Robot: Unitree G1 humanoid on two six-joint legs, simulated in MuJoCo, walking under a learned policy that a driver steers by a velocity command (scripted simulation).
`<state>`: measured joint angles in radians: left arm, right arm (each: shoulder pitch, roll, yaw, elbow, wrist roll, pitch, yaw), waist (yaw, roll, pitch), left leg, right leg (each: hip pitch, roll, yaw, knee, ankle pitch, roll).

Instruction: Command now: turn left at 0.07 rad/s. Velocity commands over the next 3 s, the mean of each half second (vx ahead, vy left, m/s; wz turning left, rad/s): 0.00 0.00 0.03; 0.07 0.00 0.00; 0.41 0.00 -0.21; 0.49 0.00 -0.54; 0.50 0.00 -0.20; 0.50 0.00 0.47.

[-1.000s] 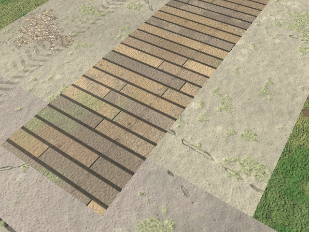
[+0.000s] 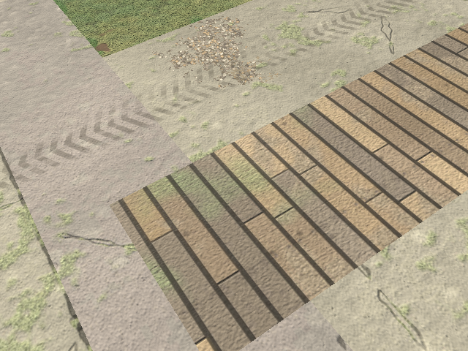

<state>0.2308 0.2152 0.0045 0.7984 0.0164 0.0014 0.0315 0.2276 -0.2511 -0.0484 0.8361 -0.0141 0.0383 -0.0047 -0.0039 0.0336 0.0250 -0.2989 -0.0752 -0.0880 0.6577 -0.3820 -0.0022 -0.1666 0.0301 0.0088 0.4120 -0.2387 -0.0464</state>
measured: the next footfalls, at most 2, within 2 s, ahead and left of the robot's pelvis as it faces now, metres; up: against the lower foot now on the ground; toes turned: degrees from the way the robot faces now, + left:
left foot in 0.08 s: +0.02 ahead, +0.12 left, +0.00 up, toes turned -5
left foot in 1.40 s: +0.32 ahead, +0.14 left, +0.00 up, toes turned -6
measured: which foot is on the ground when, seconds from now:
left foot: up 0.00-0.06, down 0.08-1.00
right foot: down 0.00-1.00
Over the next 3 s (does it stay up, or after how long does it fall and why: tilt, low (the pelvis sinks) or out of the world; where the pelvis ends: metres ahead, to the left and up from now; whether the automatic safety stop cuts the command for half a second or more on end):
stays up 1.00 -0.25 -0.02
